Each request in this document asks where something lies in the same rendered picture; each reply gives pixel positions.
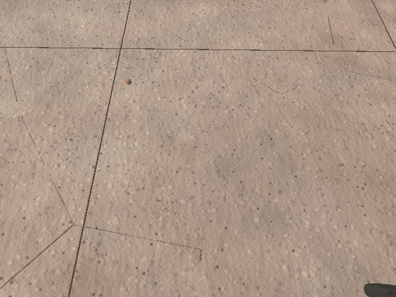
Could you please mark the right robot hand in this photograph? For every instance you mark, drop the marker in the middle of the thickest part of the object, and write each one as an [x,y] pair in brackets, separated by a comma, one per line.
[380,290]

